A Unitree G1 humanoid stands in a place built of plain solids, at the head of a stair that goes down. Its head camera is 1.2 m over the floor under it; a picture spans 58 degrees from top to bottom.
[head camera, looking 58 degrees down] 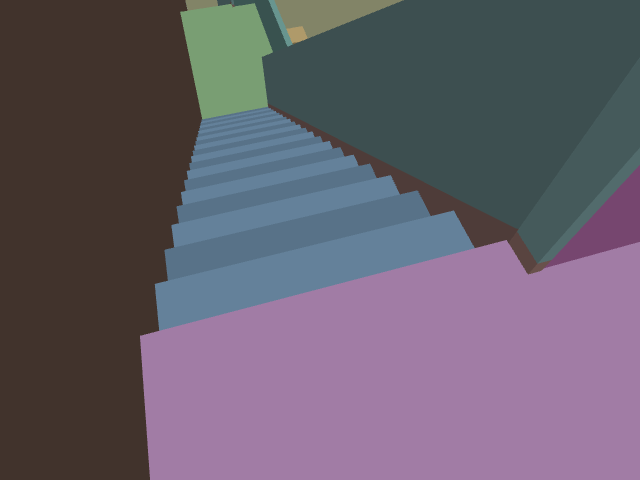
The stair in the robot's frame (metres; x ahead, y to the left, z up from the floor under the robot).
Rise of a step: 0.20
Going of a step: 0.27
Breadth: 1.18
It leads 16 degrees to the left of straight ahead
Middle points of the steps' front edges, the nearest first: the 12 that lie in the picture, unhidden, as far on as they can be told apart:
0.59 -0.05 0.00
0.85 0.03 -0.20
1.11 0.11 -0.40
1.38 0.18 -0.60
1.64 0.26 -0.80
1.90 0.33 -1.00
2.17 0.41 -1.20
2.43 0.48 -1.40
2.69 0.56 -1.60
2.95 0.64 -1.80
3.22 0.71 -2.00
3.48 0.79 -2.20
